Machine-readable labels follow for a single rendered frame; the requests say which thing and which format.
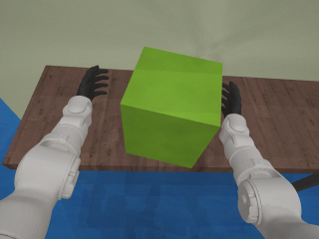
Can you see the robot right upper arm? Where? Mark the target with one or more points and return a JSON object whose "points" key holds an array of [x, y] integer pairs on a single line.
{"points": [[272, 206]]}

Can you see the left robot forearm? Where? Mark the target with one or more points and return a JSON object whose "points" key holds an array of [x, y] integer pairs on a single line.
{"points": [[70, 132]]}

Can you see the carton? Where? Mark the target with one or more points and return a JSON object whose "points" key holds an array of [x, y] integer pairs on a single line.
{"points": [[171, 108]]}

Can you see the robot right hand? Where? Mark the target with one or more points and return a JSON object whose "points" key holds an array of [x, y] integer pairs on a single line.
{"points": [[233, 103]]}

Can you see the table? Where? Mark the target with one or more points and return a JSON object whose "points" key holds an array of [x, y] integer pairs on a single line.
{"points": [[282, 117]]}

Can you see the right robot forearm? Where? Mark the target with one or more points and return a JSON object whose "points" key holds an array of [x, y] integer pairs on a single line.
{"points": [[242, 154]]}

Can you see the robot left upper arm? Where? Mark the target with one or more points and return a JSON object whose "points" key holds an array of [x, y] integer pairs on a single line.
{"points": [[48, 175]]}

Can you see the robot left hand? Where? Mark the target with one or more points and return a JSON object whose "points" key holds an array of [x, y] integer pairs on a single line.
{"points": [[87, 85]]}

